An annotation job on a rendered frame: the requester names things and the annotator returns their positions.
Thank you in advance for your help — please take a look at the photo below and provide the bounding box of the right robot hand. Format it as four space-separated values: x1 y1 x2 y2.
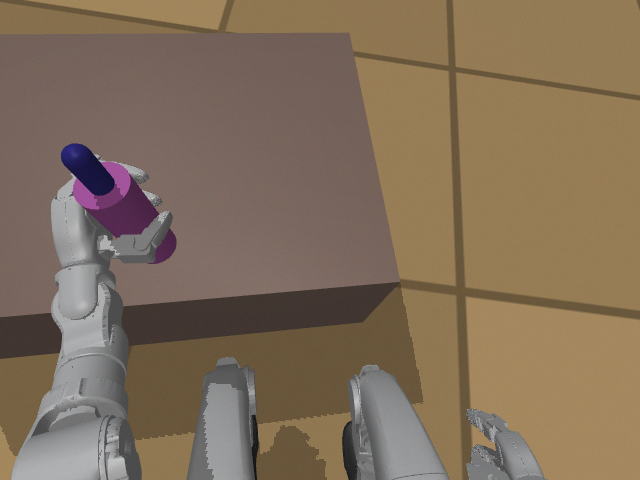
466 409 544 480

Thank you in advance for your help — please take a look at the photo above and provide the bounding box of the left robot hand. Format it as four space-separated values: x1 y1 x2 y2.
51 154 173 269

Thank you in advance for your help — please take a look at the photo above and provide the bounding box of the bottle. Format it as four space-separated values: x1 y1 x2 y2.
61 143 177 264

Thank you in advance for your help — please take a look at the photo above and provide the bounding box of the left robot arm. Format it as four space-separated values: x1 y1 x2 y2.
11 263 142 480

